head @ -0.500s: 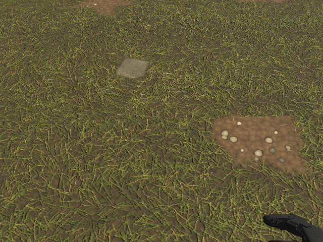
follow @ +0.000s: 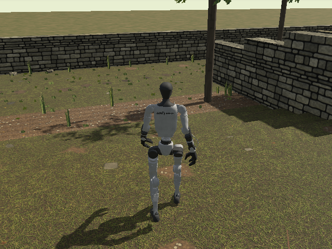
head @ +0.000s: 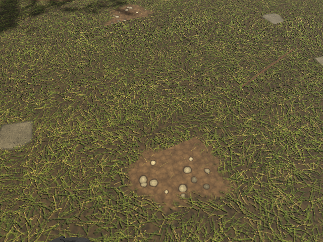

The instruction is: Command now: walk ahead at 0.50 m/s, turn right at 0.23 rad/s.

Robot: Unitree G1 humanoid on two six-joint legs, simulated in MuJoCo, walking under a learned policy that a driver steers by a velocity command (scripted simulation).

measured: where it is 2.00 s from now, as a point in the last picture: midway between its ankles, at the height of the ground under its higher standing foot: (111, 193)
